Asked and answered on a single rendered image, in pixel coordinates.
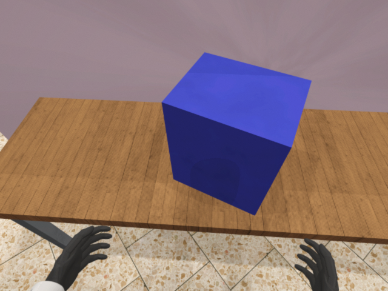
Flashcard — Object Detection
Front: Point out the table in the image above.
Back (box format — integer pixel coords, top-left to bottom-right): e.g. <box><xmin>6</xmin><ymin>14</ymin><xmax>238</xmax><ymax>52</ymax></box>
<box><xmin>0</xmin><ymin>97</ymin><xmax>388</xmax><ymax>255</ymax></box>

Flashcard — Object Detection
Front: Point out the robot right hand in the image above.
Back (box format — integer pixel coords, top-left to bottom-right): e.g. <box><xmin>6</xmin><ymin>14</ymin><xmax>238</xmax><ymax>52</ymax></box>
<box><xmin>295</xmin><ymin>238</ymin><xmax>339</xmax><ymax>291</ymax></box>

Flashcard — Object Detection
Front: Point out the robot left hand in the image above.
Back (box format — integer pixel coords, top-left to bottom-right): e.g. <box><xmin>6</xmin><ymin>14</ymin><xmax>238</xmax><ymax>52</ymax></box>
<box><xmin>46</xmin><ymin>226</ymin><xmax>112</xmax><ymax>291</ymax></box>

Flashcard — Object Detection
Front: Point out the carton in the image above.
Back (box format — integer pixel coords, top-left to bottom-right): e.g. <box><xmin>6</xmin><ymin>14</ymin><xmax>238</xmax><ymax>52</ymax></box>
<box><xmin>162</xmin><ymin>52</ymin><xmax>312</xmax><ymax>215</ymax></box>

